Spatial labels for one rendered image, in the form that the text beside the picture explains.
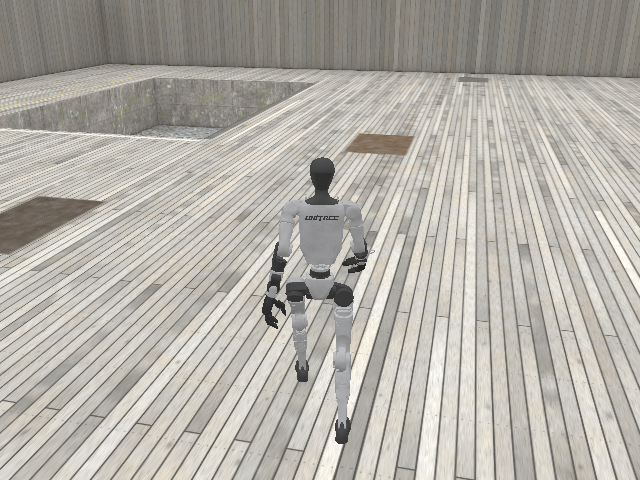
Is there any robot left upper arm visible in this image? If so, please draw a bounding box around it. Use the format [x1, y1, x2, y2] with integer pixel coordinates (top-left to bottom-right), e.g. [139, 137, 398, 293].
[277, 200, 301, 257]

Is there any left robot hand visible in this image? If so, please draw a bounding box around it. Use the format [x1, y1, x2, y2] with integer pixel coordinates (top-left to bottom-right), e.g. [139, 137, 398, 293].
[262, 294, 286, 329]

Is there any robot left forearm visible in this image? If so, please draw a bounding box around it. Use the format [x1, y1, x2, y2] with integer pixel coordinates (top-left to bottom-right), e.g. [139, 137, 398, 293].
[265, 242, 287, 298]

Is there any robot right upper arm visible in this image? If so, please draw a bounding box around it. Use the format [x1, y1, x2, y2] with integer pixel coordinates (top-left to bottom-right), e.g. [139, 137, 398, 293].
[342, 201, 365, 253]

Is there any robot right shin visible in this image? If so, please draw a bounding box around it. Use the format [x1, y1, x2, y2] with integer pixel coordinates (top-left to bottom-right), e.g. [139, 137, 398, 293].
[335, 352, 351, 429]

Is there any right robot hand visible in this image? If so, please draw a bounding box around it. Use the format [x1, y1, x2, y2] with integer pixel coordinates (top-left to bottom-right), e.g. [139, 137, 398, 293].
[342, 256, 366, 273]

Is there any robot right forearm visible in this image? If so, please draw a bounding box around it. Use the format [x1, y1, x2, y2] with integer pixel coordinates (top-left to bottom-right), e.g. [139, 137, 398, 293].
[354, 238, 368, 265]

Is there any robot torso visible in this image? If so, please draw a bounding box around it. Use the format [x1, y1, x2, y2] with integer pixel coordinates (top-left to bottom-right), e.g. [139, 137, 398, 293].
[298, 196, 345, 300]

